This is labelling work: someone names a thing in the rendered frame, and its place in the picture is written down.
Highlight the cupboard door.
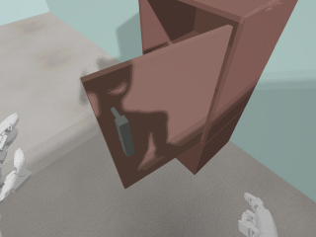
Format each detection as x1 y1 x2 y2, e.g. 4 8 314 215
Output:
80 25 233 189

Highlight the left robot hand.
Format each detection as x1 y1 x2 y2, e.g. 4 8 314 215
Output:
0 113 32 204

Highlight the right robot hand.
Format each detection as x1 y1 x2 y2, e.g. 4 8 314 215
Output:
238 193 278 237

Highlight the handle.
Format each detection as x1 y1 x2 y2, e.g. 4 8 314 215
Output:
111 107 135 157

